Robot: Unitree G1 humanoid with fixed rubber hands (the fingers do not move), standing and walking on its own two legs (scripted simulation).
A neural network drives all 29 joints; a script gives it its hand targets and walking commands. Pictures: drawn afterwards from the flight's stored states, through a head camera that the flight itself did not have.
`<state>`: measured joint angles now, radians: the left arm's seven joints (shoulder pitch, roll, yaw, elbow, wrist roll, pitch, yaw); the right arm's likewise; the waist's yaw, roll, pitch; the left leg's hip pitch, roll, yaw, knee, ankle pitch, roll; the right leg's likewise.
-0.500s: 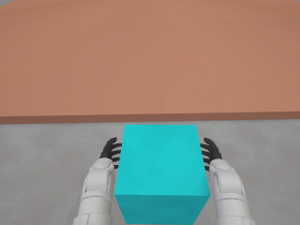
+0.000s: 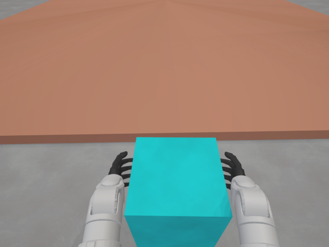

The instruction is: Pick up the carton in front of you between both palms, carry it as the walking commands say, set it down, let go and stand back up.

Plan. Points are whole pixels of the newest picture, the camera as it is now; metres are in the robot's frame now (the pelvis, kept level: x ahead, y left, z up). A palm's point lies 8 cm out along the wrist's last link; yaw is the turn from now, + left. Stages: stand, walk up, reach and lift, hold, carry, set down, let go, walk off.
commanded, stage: hold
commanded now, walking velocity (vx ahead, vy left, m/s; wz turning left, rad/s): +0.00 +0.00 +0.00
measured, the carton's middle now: (175, 195) +0.29 +0.00 -0.03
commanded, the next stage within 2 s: carry in 1.20 s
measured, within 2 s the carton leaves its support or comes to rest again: neither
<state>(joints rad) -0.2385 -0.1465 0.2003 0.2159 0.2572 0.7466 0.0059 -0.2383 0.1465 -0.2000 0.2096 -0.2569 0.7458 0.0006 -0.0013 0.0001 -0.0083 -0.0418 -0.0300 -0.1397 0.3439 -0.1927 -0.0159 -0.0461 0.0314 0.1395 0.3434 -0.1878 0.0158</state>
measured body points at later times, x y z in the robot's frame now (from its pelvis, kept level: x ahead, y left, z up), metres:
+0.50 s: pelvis -0.01 +0.00 +0.00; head -0.05 +0.00 +0.45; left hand +0.29 +0.15 +0.04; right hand +0.30 -0.15 +0.04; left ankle +0.01 +0.13 -0.75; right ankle +0.01 -0.13 -0.75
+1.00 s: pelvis +0.00 +0.00 +0.00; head -0.05 +0.00 +0.45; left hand +0.29 +0.15 +0.04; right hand +0.30 -0.15 +0.04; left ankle +0.01 +0.13 -0.75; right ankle +0.01 -0.13 -0.75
